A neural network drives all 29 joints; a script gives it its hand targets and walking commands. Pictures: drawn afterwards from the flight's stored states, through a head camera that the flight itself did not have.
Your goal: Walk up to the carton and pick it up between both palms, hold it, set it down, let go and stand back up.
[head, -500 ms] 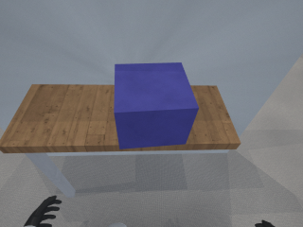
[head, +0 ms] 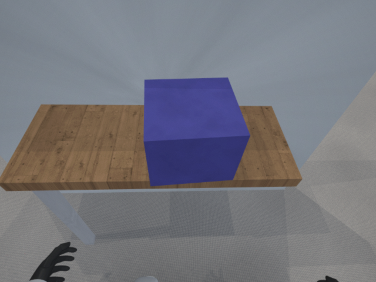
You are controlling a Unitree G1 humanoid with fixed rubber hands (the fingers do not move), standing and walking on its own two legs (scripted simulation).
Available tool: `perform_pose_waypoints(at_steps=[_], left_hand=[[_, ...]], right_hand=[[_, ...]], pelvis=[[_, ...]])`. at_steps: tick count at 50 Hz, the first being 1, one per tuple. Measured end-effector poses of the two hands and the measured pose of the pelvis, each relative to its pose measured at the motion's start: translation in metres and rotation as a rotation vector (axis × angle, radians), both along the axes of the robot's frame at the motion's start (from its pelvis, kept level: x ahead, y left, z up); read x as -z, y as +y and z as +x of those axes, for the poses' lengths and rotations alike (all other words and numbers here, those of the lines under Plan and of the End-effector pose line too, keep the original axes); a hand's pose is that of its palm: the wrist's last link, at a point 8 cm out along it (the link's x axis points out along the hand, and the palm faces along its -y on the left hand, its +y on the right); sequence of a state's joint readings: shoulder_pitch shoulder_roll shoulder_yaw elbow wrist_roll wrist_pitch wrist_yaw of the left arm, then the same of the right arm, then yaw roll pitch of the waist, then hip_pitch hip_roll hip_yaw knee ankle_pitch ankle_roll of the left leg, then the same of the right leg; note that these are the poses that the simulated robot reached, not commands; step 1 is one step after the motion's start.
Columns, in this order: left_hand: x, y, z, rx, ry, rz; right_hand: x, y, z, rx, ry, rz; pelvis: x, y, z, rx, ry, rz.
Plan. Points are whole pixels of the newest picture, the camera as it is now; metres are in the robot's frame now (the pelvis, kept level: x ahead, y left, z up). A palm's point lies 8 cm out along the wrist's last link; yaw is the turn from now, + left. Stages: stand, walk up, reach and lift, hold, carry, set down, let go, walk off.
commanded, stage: walk up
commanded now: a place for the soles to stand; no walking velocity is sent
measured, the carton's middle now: (189, 131) +0.48 +0.02 +0.02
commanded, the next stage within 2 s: none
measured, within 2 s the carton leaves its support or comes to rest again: neither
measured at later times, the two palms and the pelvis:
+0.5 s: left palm out of the picture +0.13 +0.30 -0.08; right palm out of the picture +0.11 -0.31 -0.06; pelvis +0.00 +0.00 +0.00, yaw +0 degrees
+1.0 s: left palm (43, 276) +0.15 +0.31 -0.08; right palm out of the picture +0.09 -0.31 -0.06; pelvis +0.01 +0.00 +0.00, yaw +0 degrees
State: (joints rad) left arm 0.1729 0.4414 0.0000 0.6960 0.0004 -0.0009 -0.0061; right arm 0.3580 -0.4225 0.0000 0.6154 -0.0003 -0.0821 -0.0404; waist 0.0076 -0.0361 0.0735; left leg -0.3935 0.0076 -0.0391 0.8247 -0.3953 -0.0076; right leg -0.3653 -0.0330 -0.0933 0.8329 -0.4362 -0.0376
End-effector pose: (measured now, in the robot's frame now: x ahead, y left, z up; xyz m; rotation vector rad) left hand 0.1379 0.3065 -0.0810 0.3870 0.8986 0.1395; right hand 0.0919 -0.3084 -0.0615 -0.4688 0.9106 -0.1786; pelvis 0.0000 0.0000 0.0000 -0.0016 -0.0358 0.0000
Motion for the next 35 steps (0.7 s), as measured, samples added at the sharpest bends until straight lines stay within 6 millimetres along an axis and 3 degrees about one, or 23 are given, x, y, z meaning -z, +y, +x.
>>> perform_pose_waypoints(at_steps=[10,18,26,35], left_hand=[[0.0,0.0,-0.002,-0.002,0.001,0.003],[0.002,-0.001,0.002,0.002,0.002,-0.005],[0.002,0.0,-0.003,-0.007,0.01,-0.002],[0.004,-0.002,0.005,0.0,0.008,-0.007]], right_hand=[[-0.001,0.0,0.011,-0.006,-0.022,0.003],[-0.001,-0.001,-0.002,0.001,0.008,-0.005],[-0.002,0.0,0.015,-0.01,-0.026,-0.002],[0.0,-0.002,0.0,0.001,0.013,-0.007]], pelvis=[[0.0,-0.001,0.002,-0.001,-0.003,0.001],[0.0,-0.001,0.0,0.001,0.0,0.0],[0.0,-0.001,0.004,-0.003,-0.006,0.001],[0.001,-0.002,0.003,0.0,-0.002,0.001]])
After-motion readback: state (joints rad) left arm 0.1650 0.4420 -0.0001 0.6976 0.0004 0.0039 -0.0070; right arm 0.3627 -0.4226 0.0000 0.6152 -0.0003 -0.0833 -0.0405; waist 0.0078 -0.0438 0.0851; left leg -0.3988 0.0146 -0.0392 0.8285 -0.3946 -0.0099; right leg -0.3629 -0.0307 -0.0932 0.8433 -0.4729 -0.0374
